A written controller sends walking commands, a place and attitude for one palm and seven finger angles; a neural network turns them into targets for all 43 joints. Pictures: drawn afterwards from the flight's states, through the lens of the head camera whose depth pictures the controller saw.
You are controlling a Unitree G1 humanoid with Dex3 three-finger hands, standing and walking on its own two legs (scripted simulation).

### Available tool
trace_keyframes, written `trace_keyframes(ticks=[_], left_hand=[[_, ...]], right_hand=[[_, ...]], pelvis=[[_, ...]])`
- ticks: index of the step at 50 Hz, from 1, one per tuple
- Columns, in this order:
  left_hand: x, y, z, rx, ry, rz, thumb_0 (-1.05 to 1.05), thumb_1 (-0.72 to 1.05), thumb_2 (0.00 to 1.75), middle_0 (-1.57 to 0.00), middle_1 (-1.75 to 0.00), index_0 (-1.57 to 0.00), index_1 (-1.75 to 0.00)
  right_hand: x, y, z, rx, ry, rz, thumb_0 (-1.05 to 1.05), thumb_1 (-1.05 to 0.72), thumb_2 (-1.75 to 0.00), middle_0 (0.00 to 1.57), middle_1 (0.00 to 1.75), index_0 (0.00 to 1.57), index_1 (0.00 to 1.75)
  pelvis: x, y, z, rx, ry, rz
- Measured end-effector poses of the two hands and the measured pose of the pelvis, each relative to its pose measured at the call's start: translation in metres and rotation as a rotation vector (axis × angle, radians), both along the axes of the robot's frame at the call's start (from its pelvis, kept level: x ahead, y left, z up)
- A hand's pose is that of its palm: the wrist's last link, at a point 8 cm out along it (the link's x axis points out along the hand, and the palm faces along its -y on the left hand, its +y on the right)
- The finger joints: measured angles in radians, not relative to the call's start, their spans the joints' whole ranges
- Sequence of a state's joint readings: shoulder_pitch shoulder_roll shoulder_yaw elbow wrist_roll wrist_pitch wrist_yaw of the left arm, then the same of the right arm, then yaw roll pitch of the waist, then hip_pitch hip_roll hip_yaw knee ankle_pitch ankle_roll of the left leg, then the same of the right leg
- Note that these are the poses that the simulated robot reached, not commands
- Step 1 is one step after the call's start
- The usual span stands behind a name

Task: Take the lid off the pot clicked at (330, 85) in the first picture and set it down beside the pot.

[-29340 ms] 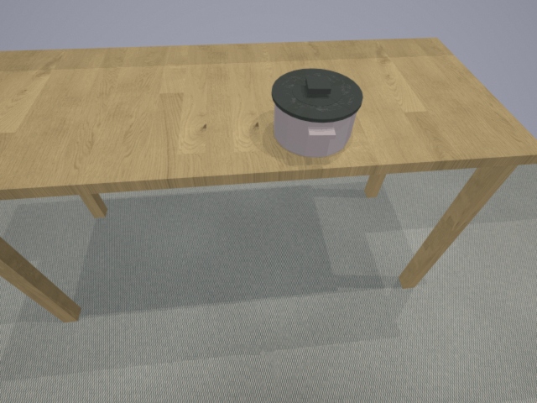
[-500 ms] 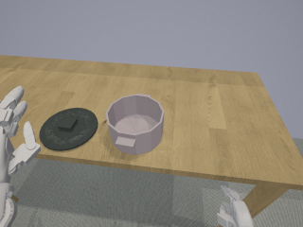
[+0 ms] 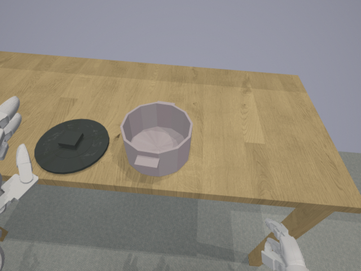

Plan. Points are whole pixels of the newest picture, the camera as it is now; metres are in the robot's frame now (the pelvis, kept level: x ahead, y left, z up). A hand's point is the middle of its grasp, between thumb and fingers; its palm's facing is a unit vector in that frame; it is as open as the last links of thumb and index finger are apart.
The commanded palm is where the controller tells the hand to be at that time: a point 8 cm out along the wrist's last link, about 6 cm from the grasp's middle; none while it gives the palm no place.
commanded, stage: step back with the hand held close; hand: left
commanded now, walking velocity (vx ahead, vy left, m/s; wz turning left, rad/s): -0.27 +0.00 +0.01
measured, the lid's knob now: (71, 139) +0.42 +0.34 +0.02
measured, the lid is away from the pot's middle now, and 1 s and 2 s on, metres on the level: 0.24 0.24 0.24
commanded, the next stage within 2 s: stop stepping back and stand still in 1.34 s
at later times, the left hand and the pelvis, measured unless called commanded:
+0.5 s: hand out of the picture +0.12 +0.26 +0.19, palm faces +0.44 -0.82 -0.38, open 7.5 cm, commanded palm +0.05 +0.30 +0.21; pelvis -0.07 +0.02 -0.02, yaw +1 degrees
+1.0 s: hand out of the picture +0.06 +0.25 +0.19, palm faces +0.47 -0.80 -0.36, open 7.5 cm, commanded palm -0.01 +0.30 +0.21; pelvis -0.12 +0.01 -0.03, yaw +3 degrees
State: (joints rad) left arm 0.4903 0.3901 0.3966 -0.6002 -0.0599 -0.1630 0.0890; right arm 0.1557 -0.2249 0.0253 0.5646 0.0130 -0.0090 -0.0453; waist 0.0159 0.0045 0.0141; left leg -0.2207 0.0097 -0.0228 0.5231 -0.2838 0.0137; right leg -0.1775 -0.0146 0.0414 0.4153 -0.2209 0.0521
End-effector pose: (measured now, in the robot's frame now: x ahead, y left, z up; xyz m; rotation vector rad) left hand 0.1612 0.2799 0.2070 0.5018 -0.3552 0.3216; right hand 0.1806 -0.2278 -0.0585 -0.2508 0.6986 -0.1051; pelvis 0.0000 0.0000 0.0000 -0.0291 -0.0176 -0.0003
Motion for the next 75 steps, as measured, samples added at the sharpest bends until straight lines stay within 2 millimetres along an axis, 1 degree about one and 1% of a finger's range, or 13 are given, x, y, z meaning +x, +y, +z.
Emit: trace_keyframes(ticks=[6, 17, 23, 31, 40, 45, 54, 61, 64, 67, 69, 72, 75], left_hand=[[-0.014, 0.004, -0.016, 0.02, 0.081, -0.068, 0.02, 0.88, 0.89, -0.22, -0.3, -0.21, -0.3], [-0.067, 0.012, -0.002, 0.056, -0.057, -0.009, 0.02, 0.88, 0.89, -0.22, -0.3, -0.21, -0.3], [-0.083, 0.018, -0.005, 0.019, -0.116, 0.013, 0.01, 0.88, 0.89, -0.22, -0.3, -0.21, -0.3], [-0.098, 0.018, -0.008, 0.048, -0.123, -0.004, 0.01, 0.88, 0.9, -0.21, -0.3, -0.21, -0.3], [-0.117, 0.013, -0.002, 0.075, -0.191, -0.019, 0.01, 0.88, 0.9, -0.22, -0.3, -0.21, -0.3], [-0.129, 0.012, -0.004, 0.09, -0.2, 0.0, 0.01, 0.88, 0.9, -0.22, -0.3, -0.21, -0.3], [-0.148, 0.01, -0.004, 0.061, -0.23, -0.013, 0.01, 0.88, 0.9, -0.22, -0.3, -0.21, -0.3], [-0.17, 0.004, 0.003, 0.095, -0.233, 0.0, 0.01, 0.88, 0.9, -0.22, -0.3, -0.21, -0.3], [-0.177, -0.001, 0.004, 0.056, -0.217, -0.017, 0.01, 0.88, 0.9, -0.22, -0.3, -0.21, -0.3], [-0.181, 0.003, 0.006, 0.005, -0.202, -0.031, 0.01, 0.88, 0.9, -0.22, -0.3, -0.21, -0.3], [-0.184, 0.009, 0.004, -0.01, -0.189, -0.039, 0.01, 0.88, 0.9, -0.22, -0.3, -0.21, -0.3], [-0.19, 0.017, -0.004, 0.016, -0.174, -0.072, 0.01, 0.88, 0.9, -0.22, -0.3, -0.21, -0.3], [-0.188, 0.023, -0.029, -0.038, -0.049, -0.088, 0.01, 0.88, 0.9, -0.21, -0.3, -0.2, -0.3]], right_hand=[[-0.031, -0.002, 0.002, -0.029, 0.028, -0.062, 0.01, -0.9, -0.89, 0.2, 0.3, 0.2, 0.3], [-0.075, 0.016, -0.015, 0.0, 0.016, -0.028, 0.01, -0.9, -0.89, 0.2, 0.3, 0.2, 0.3], [-0.095, 0.021, -0.018, -0.011, 0.013, -0.028, 0.01, -0.9, -0.89, 0.2, 0.3, 0.2, 0.3], [-0.111, 0.021, -0.016, -0.009, -0.036, -0.029, 0.01, -0.9, -0.89, 0.2, 0.3, 0.2, 0.3], [-0.125, 0.013, -0.017, -0.038, -0.031, -0.024, 0.01, -0.9, -0.89, 0.2, 0.3, 0.21, 0.3], [-0.132, 0.01, -0.022, -0.029, -0.034, -0.022, 0.01, -0.9, -0.89, 0.2, 0.3, 0.2, 0.3], [-0.151, 0.01, -0.023, -0.05, -0.007, -0.013, 0.01, -0.9, -0.89, 0.2, 0.3, 0.2, 0.3], [-0.167, 0.013, -0.031, 0.017, -0.041, -0.017, 0.01, -0.9, -0.89, 0.2, 0.3, 0.2, 0.3], [-0.179, 0.014, -0.032, 0.024, -0.004, -0.016, 0.01, -0.9, -0.89, 0.2, 0.3, 0.2, 0.3], [-0.194, 0.016, -0.02, 0.007, 0.047, -0.028, 0.01, -0.9, -0.89, 0.2, 0.3, 0.2, 0.3], [-0.202, 0.017, -0.011, -0.013, 0.046, -0.034, 0.01, -0.9, -0.89, 0.2, 0.3, 0.2, 0.3], [-0.211, 0.017, -0.007, -0.049, 0.0, -0.041, 0.01, -0.9, -0.89, 0.2, 0.3, 0.2, 0.3], [-0.227, 0.016, -0.007, -0.041, -0.009, -0.038, 0.01, -0.9, -0.89, 0.2, 0.3, 0.2, 0.3]], pelvis=[[-0.017, 0.01, -0.003, 0.006, 0.015, -0.007], [-0.054, 0.012, -0.015, -0.011, 0.012, 0.014], [-0.069, 0.017, -0.017, -0.025, 0.012, 0.02], [-0.085, 0.017, -0.022, -0.019, -0.006, 0.018], [-0.102, 0.016, -0.025, -0.029, -0.008, 0.033], [-0.11, 0.011, -0.03, -0.019, -0.016, 0.053], [-0.131, 0.013, -0.03, -0.02, -0.008, 0.057], [-0.147, 0.003, -0.032, -0.032, -0.007, 0.037], [-0.157, 0.004, -0.026, -0.027, -0.017, 0.039], [-0.165, 0.008, -0.014, 0.011, 0.0, 0.032], [-0.173, 0.012, -0.01, 0.026, 0.018, 0.025], [-0.192, 0.022, -0.018, 0.003, 0.044, 0.036], [-0.216, 0.025, -0.017, 0.014, 0.034, 0.022]])
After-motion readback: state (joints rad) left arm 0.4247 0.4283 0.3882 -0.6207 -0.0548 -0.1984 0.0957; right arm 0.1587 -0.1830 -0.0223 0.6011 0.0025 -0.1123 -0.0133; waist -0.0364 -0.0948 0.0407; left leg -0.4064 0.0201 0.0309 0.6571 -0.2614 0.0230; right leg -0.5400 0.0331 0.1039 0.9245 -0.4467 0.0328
